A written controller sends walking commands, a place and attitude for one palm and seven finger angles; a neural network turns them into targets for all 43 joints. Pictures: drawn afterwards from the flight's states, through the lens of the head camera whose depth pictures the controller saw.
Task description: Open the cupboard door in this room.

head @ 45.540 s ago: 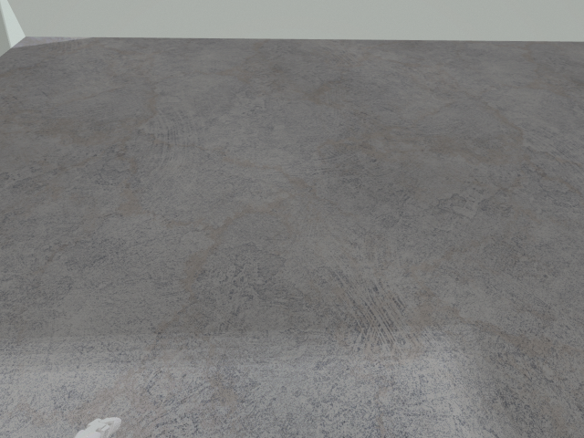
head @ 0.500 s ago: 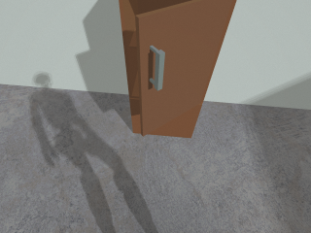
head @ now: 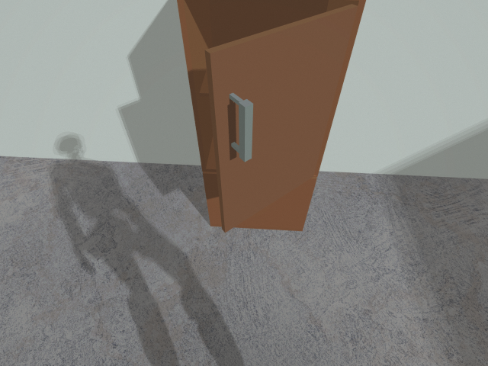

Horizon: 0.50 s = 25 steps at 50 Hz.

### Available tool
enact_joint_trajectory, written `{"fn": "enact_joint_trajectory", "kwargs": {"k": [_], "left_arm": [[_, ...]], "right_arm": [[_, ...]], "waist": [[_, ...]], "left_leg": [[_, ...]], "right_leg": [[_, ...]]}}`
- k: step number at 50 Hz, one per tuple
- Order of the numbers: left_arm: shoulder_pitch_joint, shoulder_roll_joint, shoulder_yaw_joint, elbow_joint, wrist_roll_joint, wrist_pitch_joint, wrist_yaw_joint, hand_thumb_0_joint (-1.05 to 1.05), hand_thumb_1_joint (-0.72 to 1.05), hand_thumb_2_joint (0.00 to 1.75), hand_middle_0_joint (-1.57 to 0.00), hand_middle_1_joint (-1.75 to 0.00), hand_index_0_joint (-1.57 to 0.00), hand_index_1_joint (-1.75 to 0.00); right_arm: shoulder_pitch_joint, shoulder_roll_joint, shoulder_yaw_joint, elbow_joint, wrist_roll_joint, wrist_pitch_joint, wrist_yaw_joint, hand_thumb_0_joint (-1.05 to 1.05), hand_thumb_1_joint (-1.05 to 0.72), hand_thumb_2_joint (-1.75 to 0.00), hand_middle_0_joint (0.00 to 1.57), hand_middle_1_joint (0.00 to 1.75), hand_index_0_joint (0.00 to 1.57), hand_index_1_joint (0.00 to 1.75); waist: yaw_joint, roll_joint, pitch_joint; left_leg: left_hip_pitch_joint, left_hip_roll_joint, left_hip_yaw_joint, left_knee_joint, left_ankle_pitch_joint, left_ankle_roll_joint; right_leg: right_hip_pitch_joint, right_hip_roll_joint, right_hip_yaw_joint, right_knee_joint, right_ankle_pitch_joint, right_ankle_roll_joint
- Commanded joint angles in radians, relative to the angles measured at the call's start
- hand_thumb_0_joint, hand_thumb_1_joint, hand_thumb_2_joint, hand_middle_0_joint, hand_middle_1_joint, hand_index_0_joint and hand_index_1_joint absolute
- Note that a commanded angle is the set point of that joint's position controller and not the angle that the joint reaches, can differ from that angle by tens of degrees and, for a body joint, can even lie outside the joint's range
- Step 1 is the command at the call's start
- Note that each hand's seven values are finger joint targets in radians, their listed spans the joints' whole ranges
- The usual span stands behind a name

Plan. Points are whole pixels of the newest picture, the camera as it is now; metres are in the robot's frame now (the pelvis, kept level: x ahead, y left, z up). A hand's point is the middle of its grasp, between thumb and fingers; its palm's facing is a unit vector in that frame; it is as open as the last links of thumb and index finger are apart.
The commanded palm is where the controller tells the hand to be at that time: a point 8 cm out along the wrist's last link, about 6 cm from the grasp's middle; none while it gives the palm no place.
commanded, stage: let the arm hang, fingers relaxed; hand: left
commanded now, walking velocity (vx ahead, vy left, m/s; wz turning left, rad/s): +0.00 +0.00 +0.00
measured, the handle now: (240, 128) +0.58 +0.04 +0.07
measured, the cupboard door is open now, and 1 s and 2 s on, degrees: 41 41 41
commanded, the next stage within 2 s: look to check the result in 0.12 s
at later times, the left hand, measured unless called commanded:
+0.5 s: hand out of the picture +0.02 +0.18 -0.17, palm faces +0.03 -0.98 -0.19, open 7.3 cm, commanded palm none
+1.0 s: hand out of the picture +0.04 +0.19 -0.18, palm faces +0.00 -0.98 -0.20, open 7.3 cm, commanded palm none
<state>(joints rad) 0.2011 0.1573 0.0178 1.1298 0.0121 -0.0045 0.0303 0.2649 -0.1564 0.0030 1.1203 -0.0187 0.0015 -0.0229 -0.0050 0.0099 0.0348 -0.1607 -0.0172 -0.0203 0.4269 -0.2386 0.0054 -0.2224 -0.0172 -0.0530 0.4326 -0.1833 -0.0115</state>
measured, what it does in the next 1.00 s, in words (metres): stands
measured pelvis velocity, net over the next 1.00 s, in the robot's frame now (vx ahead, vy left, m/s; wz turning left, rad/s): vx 0.02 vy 0.01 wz -0.06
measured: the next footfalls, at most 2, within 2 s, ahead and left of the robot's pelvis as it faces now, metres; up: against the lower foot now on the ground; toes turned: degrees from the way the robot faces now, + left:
left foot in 1.88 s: +0.18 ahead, +0.06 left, +0.00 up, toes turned -33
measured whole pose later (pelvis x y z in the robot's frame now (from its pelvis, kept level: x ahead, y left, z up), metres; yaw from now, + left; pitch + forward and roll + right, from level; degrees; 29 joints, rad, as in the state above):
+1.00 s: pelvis +0.02 +0.01 +0.00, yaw -3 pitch -1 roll +0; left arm 0.23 0.16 0.04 1.12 0.02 0.03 0.02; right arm 0.23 -0.15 -0.01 1.10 -0.02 0.02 -0.04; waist 0.01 0.00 0.07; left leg -0.14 -0.01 0.04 0.45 -0.30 0.02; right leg -0.23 0.00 0.00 0.48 -0.23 0.00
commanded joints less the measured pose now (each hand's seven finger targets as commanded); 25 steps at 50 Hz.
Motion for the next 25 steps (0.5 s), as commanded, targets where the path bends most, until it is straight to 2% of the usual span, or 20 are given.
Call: {"fn": "enact_joint_trajectory", "kwargs": {"k": [1, 8, 15, 19, 24, 25], "left_arm": [[0.061, 0.111, 0.022, -0.016, -0.003, -0.006, 0.003, 0.00, 0.90, 0.90, -0.20, -0.30, -0.20, -0.30], [0.062, 0.114, 0.023, -0.019, -0.004, -0.013, 0.003, 0.00, 0.90, 0.90, -0.20, -0.30, -0.20, -0.30], [0.067, 0.107, 0.020, -0.008, -0.005, -0.013, 0.004, 0.00, 0.90, 0.90, -0.20, -0.30, -0.20, -0.30], [0.074, 0.106, 0.019, -0.003, -0.004, -0.012, 0.004, 0.00, 0.90, 0.90, -0.20, -0.30, -0.20, -0.30], [0.078, 0.103, 0.020, -0.001, -0.004, -0.014, 0.005, 0.00, 0.90, 0.90, -0.20, -0.30, -0.20, -0.30], [0.080, 0.102, 0.019, -0.001, -0.004, -0.013, 0.004, 0.00, 0.90, 0.90, -0.20, -0.30, -0.20, -0.30]], "right_arm": [[0.062, -0.081, -0.014, -0.012, -0.004, -0.008, -0.011, 0.00, -0.90, -0.90, 0.20, 0.30, 0.20, 0.30], [0.061, -0.092, -0.019, -0.015, 0.001, -0.012, -0.015, 0.00, -0.90, -0.90, 0.20, 0.30, 0.20, 0.30], [0.062, -0.089, -0.016, -0.004, 0.001, -0.013, -0.018, 0.00, -0.90, -0.90, 0.20, 0.30, 0.20, 0.30], [0.061, -0.088, -0.015, -0.001, 0.001, -0.013, -0.018, 0.00, -0.90, -0.90, 0.20, 0.30, 0.20, 0.30], [0.058, -0.091, -0.014, 0.002, 0.001, -0.015, -0.020, 0.00, -0.90, -0.90, 0.20, 0.30, 0.20, 0.30], [0.063, -0.092, -0.014, 0.002, 0.001, -0.017, -0.020, 0.00, -0.90, -0.90, 0.20, 0.30, 0.20, 0.30]], "waist": [[0.008, 0.027, 0.056], [0.004, 0.000, 0.000], [0.001, -0.011, 0.012], [0.001, 0.008, 0.019], [0.000, -0.011, 0.016], [0.002, 0.002, 0.014]], "left_leg": [[-0.108, 0.094, -0.059, -0.112, 0.063, 0.020], [-0.062, 0.101, -0.059, -0.099, 0.128, 0.022], [-0.047, 0.103, -0.061, -0.106, 0.155, 0.023], [-0.041, 0.103, -0.057, -0.108, 0.151, 0.022], [-0.032, 0.105, -0.057, -0.110, 0.166, 0.024], [-0.033, 0.104, -0.058, -0.113, 0.171, 0.024]], "right_leg": [[0.051, -0.091, 0.092, -0.095, -0.008, -0.026], [0.089, -0.091, 0.082, -0.086, 0.074, -0.028], [0.094, -0.092, 0.077, -0.083, 0.105, -0.027], [0.089, -0.092, 0.075, -0.086, 0.096, -0.025], [0.096, -0.092, 0.075, -0.083, 0.117, -0.026], [0.101, -0.092, 0.074, -0.081, 0.117, -0.025]]}}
